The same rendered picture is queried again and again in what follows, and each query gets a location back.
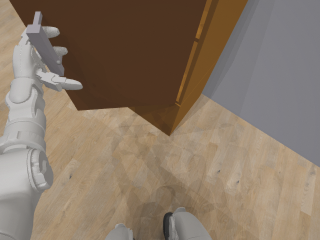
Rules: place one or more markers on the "robot left thigh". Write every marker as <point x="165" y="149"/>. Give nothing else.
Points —
<point x="121" y="233"/>

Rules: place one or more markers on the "handle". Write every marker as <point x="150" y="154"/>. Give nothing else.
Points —
<point x="39" y="39"/>

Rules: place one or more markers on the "left robot hand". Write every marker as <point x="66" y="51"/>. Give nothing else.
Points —
<point x="26" y="62"/>

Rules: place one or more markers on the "robot left forearm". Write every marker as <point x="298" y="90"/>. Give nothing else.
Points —
<point x="26" y="124"/>

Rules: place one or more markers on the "left robot upper arm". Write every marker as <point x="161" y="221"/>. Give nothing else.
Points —
<point x="24" y="176"/>

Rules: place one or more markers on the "right robot shin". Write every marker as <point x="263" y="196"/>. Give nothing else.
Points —
<point x="180" y="209"/>

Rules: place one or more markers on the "cupboard door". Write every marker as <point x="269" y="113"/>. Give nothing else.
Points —
<point x="125" y="53"/>

